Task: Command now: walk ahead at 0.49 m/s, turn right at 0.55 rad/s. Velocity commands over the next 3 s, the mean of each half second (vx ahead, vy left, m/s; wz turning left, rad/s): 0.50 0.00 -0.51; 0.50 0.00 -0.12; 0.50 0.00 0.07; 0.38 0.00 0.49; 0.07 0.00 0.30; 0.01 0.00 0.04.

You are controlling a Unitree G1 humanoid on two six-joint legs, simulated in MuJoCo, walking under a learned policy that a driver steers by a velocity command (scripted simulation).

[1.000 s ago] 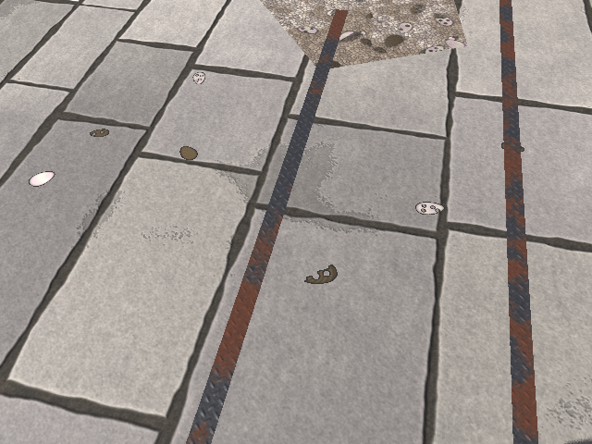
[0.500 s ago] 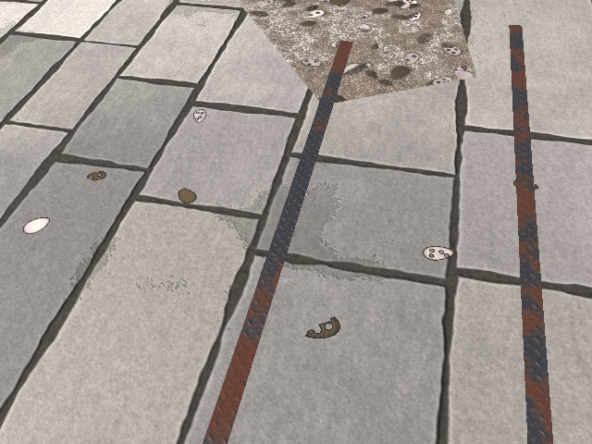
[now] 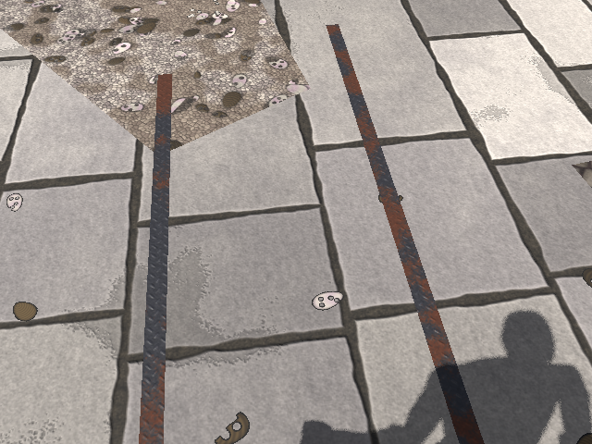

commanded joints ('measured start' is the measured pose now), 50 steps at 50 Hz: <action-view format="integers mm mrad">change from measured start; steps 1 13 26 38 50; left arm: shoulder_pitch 52 152 111 183 119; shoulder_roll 10 154 110 148 65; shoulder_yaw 1 71 26 37 5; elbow -58 -107 -116 -16 -63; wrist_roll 6 -2 15 8 14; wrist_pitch -2 -5 -56 -34 -36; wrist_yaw -13 -61 -24 -3 -11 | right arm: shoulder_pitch -98 -17 -184 -328 -58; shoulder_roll -128 -190 -80 -95 -105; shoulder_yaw -24 -38 -4 4 -2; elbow -70 -70 -176 -239 -138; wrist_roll -1 25 1 18 3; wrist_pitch -20 61 25 -8 -4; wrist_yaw -10 -21 -2 49 28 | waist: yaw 60 156 46 76 56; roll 78 61 1 -51 117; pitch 29 -126 -35 39 -44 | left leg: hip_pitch -57 52 -577 -486 -64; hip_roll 309 256 161 68 241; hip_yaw -144 101 -184 -142 -378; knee -200 451 609 212 -131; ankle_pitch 92 581 127 143 124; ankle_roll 183 31 -60 38 219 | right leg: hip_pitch -11 538 585 786 99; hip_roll -57 169 -63 -131 -28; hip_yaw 58 -193 122 108 24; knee -99 -558 -959 -857 -7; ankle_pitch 148 53 414 473 -30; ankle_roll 9 -123 -210 -140 11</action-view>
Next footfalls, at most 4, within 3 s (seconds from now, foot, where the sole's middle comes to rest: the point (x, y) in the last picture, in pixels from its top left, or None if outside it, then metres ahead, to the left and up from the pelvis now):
0.26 right None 0.28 -0.18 -0.78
0.82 left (331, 375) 0.67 -0.07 -0.78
1.36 right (441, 292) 0.89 -0.38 -0.78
1.90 left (353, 210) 1.19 -0.18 -0.78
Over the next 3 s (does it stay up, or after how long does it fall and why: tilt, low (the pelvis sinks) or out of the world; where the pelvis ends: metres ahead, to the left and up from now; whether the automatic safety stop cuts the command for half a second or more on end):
stays up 1.17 -0.30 -0.01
